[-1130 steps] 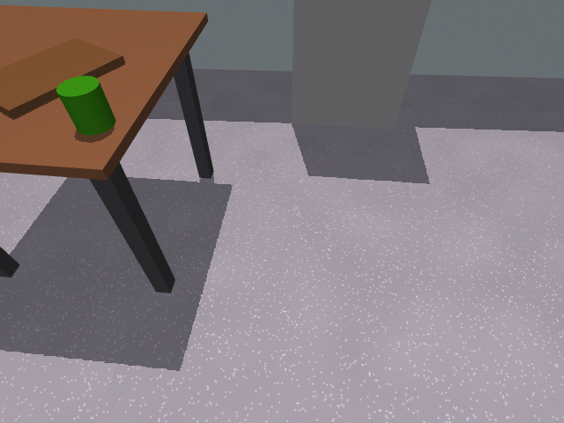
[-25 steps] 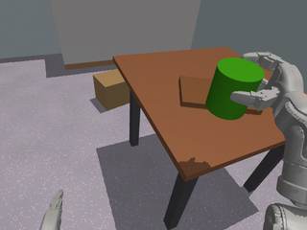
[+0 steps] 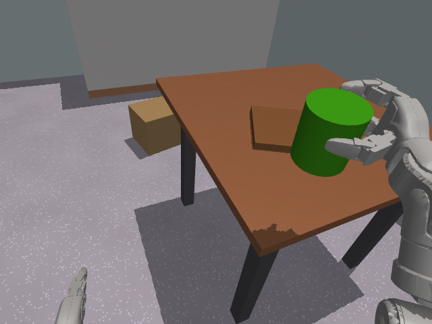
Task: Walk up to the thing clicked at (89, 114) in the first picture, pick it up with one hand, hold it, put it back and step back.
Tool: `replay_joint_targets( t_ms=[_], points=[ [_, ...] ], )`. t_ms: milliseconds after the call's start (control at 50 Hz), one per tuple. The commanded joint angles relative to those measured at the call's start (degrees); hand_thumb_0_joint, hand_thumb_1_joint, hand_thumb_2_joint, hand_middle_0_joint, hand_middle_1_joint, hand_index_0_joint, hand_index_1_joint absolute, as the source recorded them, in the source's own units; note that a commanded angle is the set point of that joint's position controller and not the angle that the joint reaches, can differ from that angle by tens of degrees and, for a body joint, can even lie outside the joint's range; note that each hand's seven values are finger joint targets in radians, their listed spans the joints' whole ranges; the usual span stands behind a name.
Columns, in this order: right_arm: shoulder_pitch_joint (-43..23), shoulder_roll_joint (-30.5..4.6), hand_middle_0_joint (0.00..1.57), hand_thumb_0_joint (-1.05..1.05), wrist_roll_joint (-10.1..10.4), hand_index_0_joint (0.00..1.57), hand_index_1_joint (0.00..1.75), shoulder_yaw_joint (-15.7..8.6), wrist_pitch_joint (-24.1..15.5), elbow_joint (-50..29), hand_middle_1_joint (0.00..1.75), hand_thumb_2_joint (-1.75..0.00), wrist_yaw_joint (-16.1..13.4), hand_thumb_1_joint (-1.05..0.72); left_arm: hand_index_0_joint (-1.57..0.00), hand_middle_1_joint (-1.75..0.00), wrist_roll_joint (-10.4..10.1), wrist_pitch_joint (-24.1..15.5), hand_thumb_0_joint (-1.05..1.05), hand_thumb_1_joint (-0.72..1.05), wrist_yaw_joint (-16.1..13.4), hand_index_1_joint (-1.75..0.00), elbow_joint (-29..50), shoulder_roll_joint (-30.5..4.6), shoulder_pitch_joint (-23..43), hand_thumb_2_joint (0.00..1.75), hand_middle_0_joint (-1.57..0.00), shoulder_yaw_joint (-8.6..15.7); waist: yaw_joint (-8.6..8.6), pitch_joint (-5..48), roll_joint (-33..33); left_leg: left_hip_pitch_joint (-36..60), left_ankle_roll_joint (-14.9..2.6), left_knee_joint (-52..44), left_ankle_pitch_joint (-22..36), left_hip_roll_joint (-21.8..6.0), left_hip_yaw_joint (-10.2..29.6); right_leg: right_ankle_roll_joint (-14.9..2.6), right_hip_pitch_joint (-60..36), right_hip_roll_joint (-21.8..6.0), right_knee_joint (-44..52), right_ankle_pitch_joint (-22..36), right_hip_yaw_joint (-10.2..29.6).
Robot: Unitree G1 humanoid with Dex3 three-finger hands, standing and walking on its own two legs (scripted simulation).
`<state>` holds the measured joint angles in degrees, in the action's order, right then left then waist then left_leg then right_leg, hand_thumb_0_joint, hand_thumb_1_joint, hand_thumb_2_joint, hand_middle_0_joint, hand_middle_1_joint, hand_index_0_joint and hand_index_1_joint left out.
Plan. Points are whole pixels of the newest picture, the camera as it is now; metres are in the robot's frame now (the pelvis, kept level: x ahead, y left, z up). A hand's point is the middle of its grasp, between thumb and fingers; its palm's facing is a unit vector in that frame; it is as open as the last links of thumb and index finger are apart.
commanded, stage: hold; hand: right
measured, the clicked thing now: (329, 127) +0.35 -0.16 +0.26
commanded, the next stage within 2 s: crouch in 0.70 s
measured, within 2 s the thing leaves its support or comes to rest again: neither
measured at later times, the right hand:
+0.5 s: hand (350, 121) +0.33 -0.17 +0.28, palm faces +0.14 +0.99 -0.03, open 11.9 cm
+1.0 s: hand (347, 121) +0.33 -0.17 +0.28, palm faces +0.11 +0.99 -0.02, open 11.9 cm
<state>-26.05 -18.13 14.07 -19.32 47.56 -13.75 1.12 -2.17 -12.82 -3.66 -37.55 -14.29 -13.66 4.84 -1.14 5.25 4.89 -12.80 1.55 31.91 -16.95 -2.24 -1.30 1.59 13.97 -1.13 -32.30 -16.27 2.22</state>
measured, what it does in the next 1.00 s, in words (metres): stands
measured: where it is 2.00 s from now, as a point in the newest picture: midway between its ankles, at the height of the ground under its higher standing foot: outside the picture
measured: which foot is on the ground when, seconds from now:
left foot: down 0.00-1.00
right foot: down 0.00-1.00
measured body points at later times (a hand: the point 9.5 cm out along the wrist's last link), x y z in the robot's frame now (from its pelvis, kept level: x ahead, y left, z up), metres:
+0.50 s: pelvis +0.00 +0.00 +0.00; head -0.05 +0.04 +0.45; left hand +0.17 +0.26 -0.07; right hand +0.31 -0.23 +0.29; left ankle +0.00 +0.14 -0.73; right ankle +0.01 -0.14 -0.73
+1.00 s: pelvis +0.00 +0.00 +0.00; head -0.05 +0.03 +0.45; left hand +0.17 +0.26 -0.07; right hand +0.32 -0.23 +0.28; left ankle +0.00 +0.14 -0.73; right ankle +0.01 -0.14 -0.73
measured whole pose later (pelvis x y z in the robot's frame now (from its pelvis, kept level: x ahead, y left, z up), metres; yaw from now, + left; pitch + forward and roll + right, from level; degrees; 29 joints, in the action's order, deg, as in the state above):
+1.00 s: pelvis +0.00 +0.00 +0.00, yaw +0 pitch -3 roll +0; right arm -28.9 -18.0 14.6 -18.7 47.8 -8.9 1.8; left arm -2.0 -13.3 -3.9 -37.4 -14.7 -13.1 4.9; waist -0.6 5.0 5.0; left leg -12.5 1.7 31.4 -16.3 -2.4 -1.2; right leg 1.4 13.6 -1.0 -31.7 -15.6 2.1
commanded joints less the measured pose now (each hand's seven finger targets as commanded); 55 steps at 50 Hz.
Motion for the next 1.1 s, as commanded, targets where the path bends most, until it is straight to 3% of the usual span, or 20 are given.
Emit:
replay_joint_targets(
  t_ms=[0,40,80,100,140,200,240,300,400,480,600,660,700,740,780,800,880,920,980,1080],
  points=[
    [-30.5,-11.2,1.16,0.00,1.5,1.24,1.40,-3.4,-5.5,-14.5,1.40,-1.29,0.3,0.10,-0.05,-0.05,-0.3,-3.8,0.00,-0.54,-0.3,-0.05,10.6,-6.3,10.8,0.05,-0.05,0.9,0.12,12.1,-3.0,0.4,-0.85,-5.2,11.2,2.1,-3.0,-1.66,-6.5,1.8,3.5,11.7,-2.2],
    [-29.6,-13.3,1.17,0.00,1.3,1.25,1.42,-5.6,-5.0,-11.4,1.42,-1.30,0.0,0.11,-0.05,-0.05,-0.2,-3.7,0.00,-0.54,-0.6,-0.05,8.9,-8.2,8.6,0.05,-0.05,3.0,0.50,11.4,-3.8,0.0,-0.73,-5.2,11.8,2.2,-3.2,-1.74,-6.4,1.8,3.6,12.3,-2.2],
    [-29.9,-11.3,1.18,0.00,1.4,1.26,1.43,-3.8,-5.2,-10.8,1.43,-1.31,0.1,0.08,-0.05,-0.06,-0.1,-3.8,0.00,-0.53,-0.5,-0.05,9.3,-6.7,9.4,0.04,-0.05,1.3,0.13,9.8,-3.8,-0.5,-0.76,-5.4,10.3,2.2,-3.2,-1.67,-5.7,1.8,3.9,10.7,-2.3],
    [-30.5,-13.6,1.18,0.00,1.3,1.25,1.43,-5.8,-5.2,-10.4,1.43,-1.31,-0.2,0.09,-0.05,-0.05,-0.2,-3.7,0.00,-0.54,-0.7,-0.05,8.8,-8.3,9.0,0.04,-0.05,3.4,0.16,10.0,-3.0,-0.3,-0.82,-5.5,9.9,2.2,-3.1,-1.60,-5.6,1.8,4.1,10.4,-2.2],
    [-31.0,-14.0,1.18,0.00,1.1,1.25,1.42,-6.0,-5.4,-9.9,1.42,-1.30,-0.3,0.10,-0.05,-0.05,0.0,-3.6,0.00,-0.54,-0.4,-0.05,7.6,-6.7,7.4,0.05,-0.05,1.5,0.13,10.7,-3.7,-0.4,-0.73,-5.5,10.5,2.1,-3.1,-1.84,-5.5,2.0,3.7,10.7,-2.4],
    [-30.7,-13.1,1.17,0.00,1.3,1.25,1.43,-5.4,-5.8,-10.6,1.43,-1.31,-0.2,0.13,-0.05,-0.05,-0.2,-3.7,0.00,-0.54,-0.3,-0.05,9.4,-7.4,8.2,0.05,-0.05,2.1,0.31,11.8,-4.4,-0.3,-0.66,-5.0,12.0,2.2,-3.0,-1.81,-6.2,1.9,3.3,12.2,-2.5],
    [-30.3,-14.8,1.17,0.00,1.2,1.25,1.43,-6.9,-6.2,-11.4,1.43,-1.31,-0.3,0.12,-0.05,-0.05,-0.1,-3.5,0.00,-0.54,-0.3,-0.05,10.1,-7.5,8.2,0.05,-0.05,2.1,-0.37,11.8,-3.5,0.4,-0.79,-5.1,12.1,2.0,-2.9,-1.78,-6.0,2.0,3.4,12.4,-2.5],
    [-30.3,-12.3,1.18,0.00,1.1,1.25,1.43,-4.6,-6.1,-12.0,1.43,-1.31,0.0,0.12,-0.05,-0.05,-0.1,-3.4,0.00,-0.54,0.0,-0.05,9.6,-6.0,9.1,0.05,-0.05,0.6,-0.42,11.7,-3.6,0.5,-0.73,-5.2,12.4,2.0,-2.8,-1.83,-5.7,2.0,3.4,12.6,-2.6],
    [-30.8,-11.8,1.17,0.00,1.0,1.25,1.42,-3.6,-6.0,-14.6,1.42,-1.30,0.5,0.13,-0.05,-0.05,-0.2,-3.7,0.00,-0.54,-0.5,-0.05,12.7,-7.4,10.9,0.05,-0.05,1.4,0.02,13.6,-3.3,1.0,-0.79,-5.2,12.6,1.9,-2.8,-1.84,-7.5,1.9,3.2,12.9,-2.4],
    [-29.5,-12.6,1.17,0.00,1.0,1.25,1.42,-4.4,-5.4,-12.7,1.42,-1.30,0.2,0.12,-0.05,-0.05,-0.1,-3.2,0.00,-0.54,-0.5,-0.05,10.0,-6.3,9.2,0.05,-0.05,0.5,-0.25,11.4,-2.6,0.9,-0.73,-5.5,12.4,1.9,-2.8,-1.80,-6.5,2.0,3.6,12.7,-2.4],
    [-29.4,-14.6,1.18,0.00,1.4,1.25,1.43,-6.9,-5.7,-11.8,1.43,-1.31,-0.3,0.11,-0.05,-0.05,-0.1,-3.2,0.00,-0.54,-0.6,-0.05,9.0,-7.8,8.7,0.05,-0.05,2.7,0.39,9.3,-3.9,-0.6,-0.57,-6.2,8.2,1.9,-2.6,-2.09,-5.0,2.2,4.2,8.0,-2.7],
    [-31.6,-13.7,1.18,0.00,1.4,1.25,1.43,-5.3,-5.9,-12.3,1.43,-1.31,-0.1,0.12,-0.05,-0.05,-0.2,-3.6,0.00,-0.54,-0.2,-0.05,7.9,-6.2,7.4,0.05,-0.05,1.1,0.45,10.4,-2.9,-0.8,-0.78,-5.8,9.9,2.1,-2.7,-1.95,-5.8,1.9,4.1,9.9,-2.5],
    [-30.3,-13.2,1.17,0.00,1.4,1.25,1.42,-5.1,-5.9,-11.8,1.42,-1.30,0.1,0.13,-0.05,-0.05,-0.3,-3.7,0.00,-0.54,-0.4,-0.05,9.1,-7.8,8.9,0.05,-0.05,2.4,0.04,11.2,-3.3,-0.3,-0.81,-5.3,10.6,2.2,-3.0,-1.80,-6.0,1.8,3.9,11.0,-2.3],
    [-33.2,-12.0,1.16,0.00,1.1,1.24,1.41,-2.9,-5.8,-12.8,1.41,-1.30,0.4,0.13,-0.05,-0.06,-0.1,-3.9,0.00,-0.54,-0.3,-0.05,10.9,-6.6,9.5,0.05,-0.05,0.3,0.84,12.2,-2.0,-0.2,-0.91,-5.6,11.0,2.0,-2.8,-1.71,-6.9,1.8,3.9,11.4,-2.4],
    [-32.0,-11.2,1.15,0.00,1.4,1.24,1.47,-2.7,-5.3,-12.5,1.47,-1.37,0.6,0.21,-0.07,-0.07,-0.4,-4.1,0.00,-0.52,-0.5,-0.06,9.5,-7.3,10.0,0.05,-0.05,1.5,0.27,11.2,-1.1,-0.7,-1.09,-5.6,9.8,2.2,-3.1,-1.52,-6.9,1.6,4.4,10.7,-2.1],
    [-31.5,-11.6,1.20,0.00,1.5,1.27,1.44,-3.3,-5.2,-11.7,1.44,-1.32,0.6,0.13,-0.05,-0.06,-0.4,-4.1,0.00,-0.53,-0.4,-0.05,8.8,-6.9,9.5,0.05,-0.04,0.9,0.21,10.9,-1.4,-0.6,-1.07,-5.6,9.8,2.2,-3.1,-1.51,-6.8,1.6,4.4,10.8,-2.1],
    [-30.4,-12.0,1.25,0.00,1.3,1.32,1.49,-4.1,-4.6,-8.7,1.49,-1.36,0.5,0.07,-0.05,-0.05,-0.1,-4.5,0.00,-0.54,-0.6,-0.05,11.2,-9.7,10.6,0.06,-0.04,3.6,0.35,11.0,-4.3,-0.1,-1.07,-5.5,9.0,2.6,-3.8,-1.36,-6.3,1.2,4.9,10.3,-1.7],
    [-29.0,-12.8,1.24,0.00,1.2,1.31,1.48,-5.3,-4.8,-6.1,1.48,-1.35,0.2,0.06,-0.05,-0.05,-0.1,-4.1,0.00,-0.53,-0.7,-0.05,10.3,-9.1,9.1,0.05,-0.04,3.6,0.46,9.8,-5.8,0.1,-0.68,-6.3,7.9,2.3,-3.4,-1.93,-5.6,1.7,4.7,8.2,-2.2],
    [-28.6,-12.3,1.22,0.00,0.7,1.30,1.46,-5.3,-5.6,-3.5,1.46,-1.33,-0.5,0.11,-0.04,-0.05,0.1,-3.8,0.00,-0.54,-0.4,-0.05,8.9,-5.7,7.7,0.05,-0.04,0.7,0.22,6.9,-6.5,-0.9,-0.23,-6.9,7.4,1.9,-2.7,-2.40,-3.8,2.2,4.5,6.8,-2.8],
    [-29.3,-12.5,1.23,0.00,-1.0,1.31,1.48,-4.4,-10.1,0.9,1.48,-1.34,-0.8,0.16,-0.04,-0.05,0.6,-4.3,0.00,-0.53,-0.3,-0.04,7.0,-6.5,6.7,0.05,-0.04,2.6,1.26,7.4,-4.4,-2.3,-0.43,-6.0,7.9,2.0,-2.2,-2.26,-3.6,1.9,4.5,6.3,-2.8]
  ],
)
